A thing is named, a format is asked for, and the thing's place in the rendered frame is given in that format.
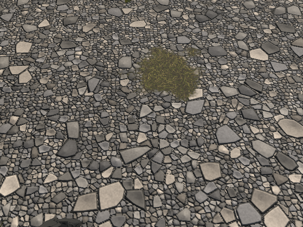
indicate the robot left hand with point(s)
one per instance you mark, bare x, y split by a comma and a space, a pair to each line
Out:
61, 222

